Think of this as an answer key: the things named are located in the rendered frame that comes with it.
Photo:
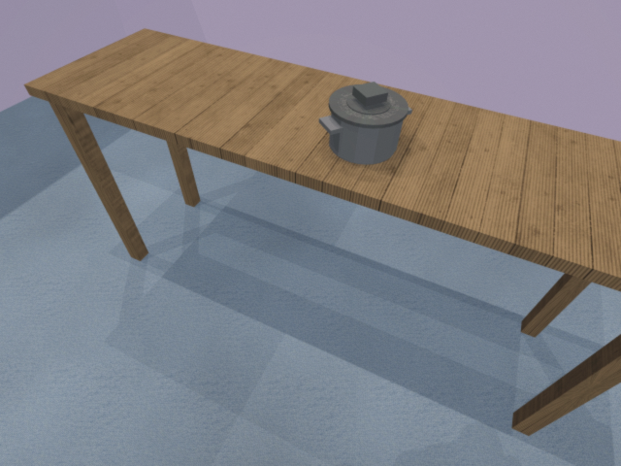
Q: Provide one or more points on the lid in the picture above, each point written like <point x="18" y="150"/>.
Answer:
<point x="345" y="107"/>

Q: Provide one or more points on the knob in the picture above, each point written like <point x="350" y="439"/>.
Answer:
<point x="369" y="93"/>

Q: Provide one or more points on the pot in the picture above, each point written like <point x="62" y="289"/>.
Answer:
<point x="361" y="145"/>

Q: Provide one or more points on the table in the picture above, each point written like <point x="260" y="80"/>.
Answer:
<point x="539" y="192"/>

